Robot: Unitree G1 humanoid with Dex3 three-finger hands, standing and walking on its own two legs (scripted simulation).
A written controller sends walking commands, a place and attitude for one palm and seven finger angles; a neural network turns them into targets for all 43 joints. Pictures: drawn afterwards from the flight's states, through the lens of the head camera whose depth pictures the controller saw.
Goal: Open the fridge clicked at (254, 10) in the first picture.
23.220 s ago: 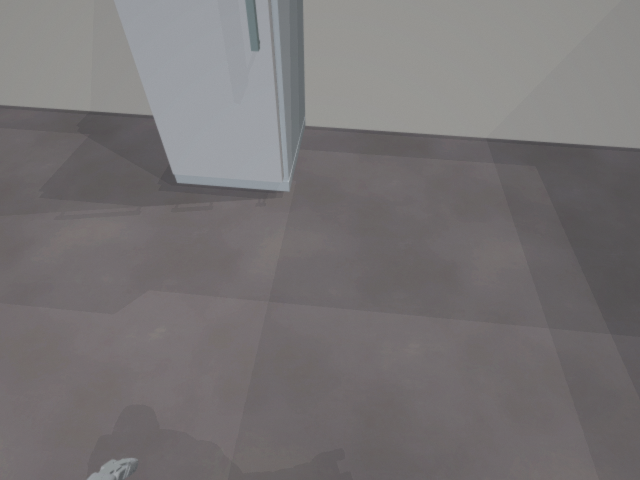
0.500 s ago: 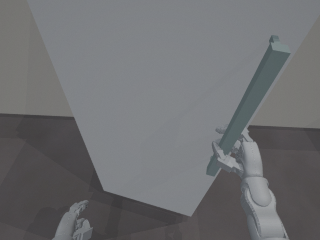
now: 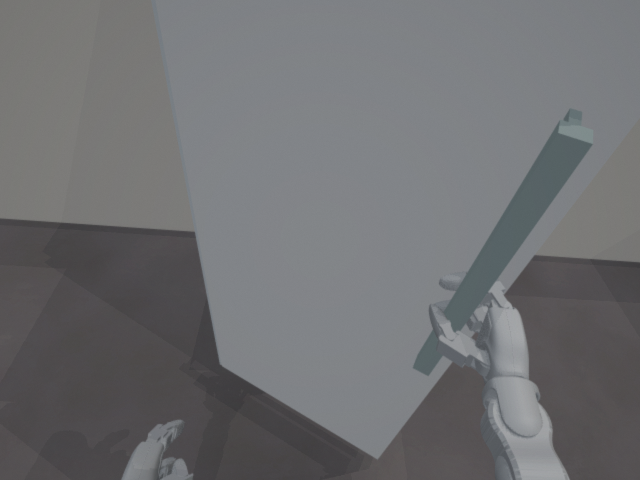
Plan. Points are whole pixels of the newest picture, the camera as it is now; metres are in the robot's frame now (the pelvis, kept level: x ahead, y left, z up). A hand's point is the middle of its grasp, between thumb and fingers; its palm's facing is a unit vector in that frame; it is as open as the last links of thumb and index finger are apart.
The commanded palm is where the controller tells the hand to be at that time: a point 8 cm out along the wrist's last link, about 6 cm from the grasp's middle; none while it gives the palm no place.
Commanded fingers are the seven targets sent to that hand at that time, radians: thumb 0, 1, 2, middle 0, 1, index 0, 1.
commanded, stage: walk backward, drawing the door open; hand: right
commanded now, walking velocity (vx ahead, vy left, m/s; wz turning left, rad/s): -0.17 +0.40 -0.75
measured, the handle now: (478, 274) +0.34 -0.14 +0.14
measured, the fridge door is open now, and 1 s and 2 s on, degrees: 28 59 80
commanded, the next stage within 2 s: stop walking and hold the door back in 1.38 s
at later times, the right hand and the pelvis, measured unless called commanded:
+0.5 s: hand (370, 417) +0.18 -0.02 +0.07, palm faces +0.36 +0.91 -0.22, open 7.0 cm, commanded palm +0.13 -0.06 +0.08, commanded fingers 0.00 -0.90 -0.90 0.45 1.40 0.45 1.40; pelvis -0.06 +0.19 -0.03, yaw -19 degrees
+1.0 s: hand (250, 469) +0.12 +0.09 +0.08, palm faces +0.75 +0.61 -0.27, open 6.9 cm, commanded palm +0.06 +0.08 +0.08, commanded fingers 0.00 -0.90 -0.90 0.45 1.40 0.45 1.40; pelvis +0.02 +0.39 -0.01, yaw -44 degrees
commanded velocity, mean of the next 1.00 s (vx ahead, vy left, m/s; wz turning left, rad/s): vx -0.17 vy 0.37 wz -0.73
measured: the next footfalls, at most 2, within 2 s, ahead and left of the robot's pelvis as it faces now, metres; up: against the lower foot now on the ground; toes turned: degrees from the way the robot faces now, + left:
right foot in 0.30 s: +0.03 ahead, -0.09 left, -0.01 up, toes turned -9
left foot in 0.46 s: +0.08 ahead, +0.31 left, +0.00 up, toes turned -18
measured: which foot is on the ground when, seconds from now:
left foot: down 0.00-0.28, up 0.30-0.44, down 0.46-0.60, up 0.62-0.86, down 0.88-1.00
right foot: down 0.00-0.14, up 0.16-0.28, down 0.30-0.44, up 0.46-0.60, down 0.62-0.88, up 0.90-1.00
